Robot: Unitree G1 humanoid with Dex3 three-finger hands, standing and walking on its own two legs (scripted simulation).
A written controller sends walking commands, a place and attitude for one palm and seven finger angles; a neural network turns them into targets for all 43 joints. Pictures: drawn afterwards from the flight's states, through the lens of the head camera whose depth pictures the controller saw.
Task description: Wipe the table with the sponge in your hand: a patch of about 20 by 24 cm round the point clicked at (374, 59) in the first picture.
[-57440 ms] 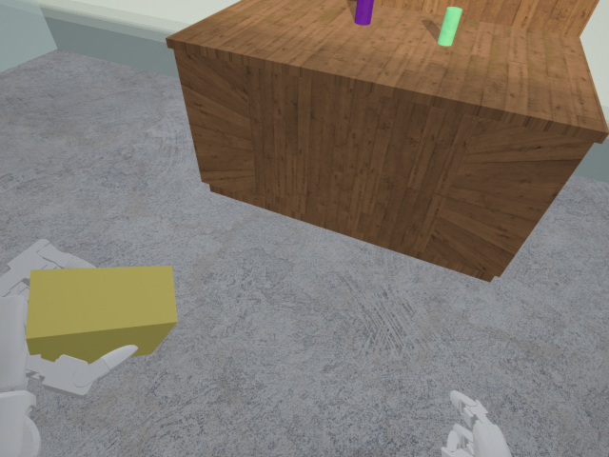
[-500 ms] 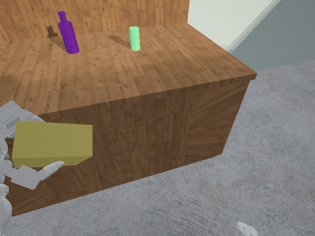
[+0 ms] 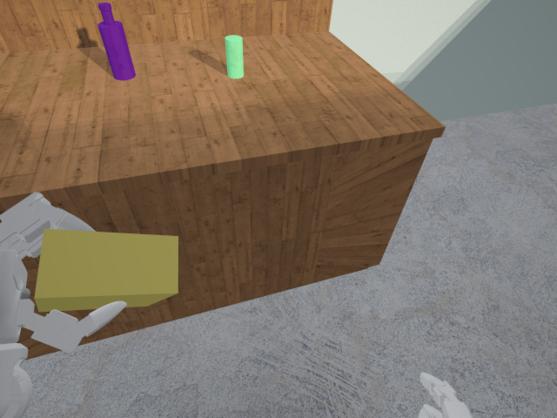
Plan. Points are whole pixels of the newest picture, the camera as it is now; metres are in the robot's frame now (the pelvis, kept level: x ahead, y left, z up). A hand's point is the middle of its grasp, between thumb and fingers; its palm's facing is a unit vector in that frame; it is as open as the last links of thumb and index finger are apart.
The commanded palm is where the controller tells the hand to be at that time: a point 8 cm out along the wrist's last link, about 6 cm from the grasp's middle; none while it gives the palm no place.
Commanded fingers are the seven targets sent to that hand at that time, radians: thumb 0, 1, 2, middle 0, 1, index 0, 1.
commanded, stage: stop stepping back and stand still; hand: left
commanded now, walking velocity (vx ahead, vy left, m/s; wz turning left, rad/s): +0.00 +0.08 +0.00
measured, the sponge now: (124, 275) +0.23 +0.19 +0.17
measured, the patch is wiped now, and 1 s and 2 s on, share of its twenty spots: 1.00 1.00 1.00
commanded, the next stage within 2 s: stand and wait in 0.52 s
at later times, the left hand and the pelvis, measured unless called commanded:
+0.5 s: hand (59, 244) +0.24 +0.25 +0.20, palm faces +0.41 -0.83 -0.38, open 10.0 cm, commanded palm +0.19 +0.29 +0.22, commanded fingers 0.00 0.10 1.30 -1.20 -1.60 -1.20 -1.60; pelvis +0.03 +0.01 +0.02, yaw +0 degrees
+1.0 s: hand (55, 255) +0.23 +0.25 +0.19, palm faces +0.40 -0.84 -0.37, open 10.0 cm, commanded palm +0.18 +0.29 +0.22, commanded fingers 0.00 0.10 1.30 -1.20 -1.60 -1.20 -1.60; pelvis +0.01 +0.01 +0.02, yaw -1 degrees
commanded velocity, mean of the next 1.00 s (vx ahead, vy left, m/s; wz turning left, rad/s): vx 0.00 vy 0.00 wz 0.00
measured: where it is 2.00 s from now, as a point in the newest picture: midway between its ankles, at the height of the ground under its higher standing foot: outside the picture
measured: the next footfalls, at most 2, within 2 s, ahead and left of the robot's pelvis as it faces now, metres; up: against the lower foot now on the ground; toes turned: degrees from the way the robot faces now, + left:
none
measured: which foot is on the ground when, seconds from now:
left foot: down 0.00-1.00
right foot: down 0.00-1.00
